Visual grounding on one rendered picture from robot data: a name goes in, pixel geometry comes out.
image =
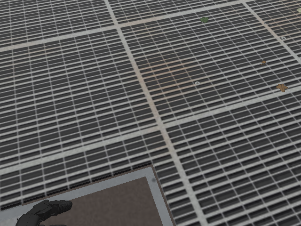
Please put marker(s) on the left robot hand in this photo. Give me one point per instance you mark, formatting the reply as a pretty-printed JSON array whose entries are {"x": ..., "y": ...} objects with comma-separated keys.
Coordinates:
[{"x": 42, "y": 211}]

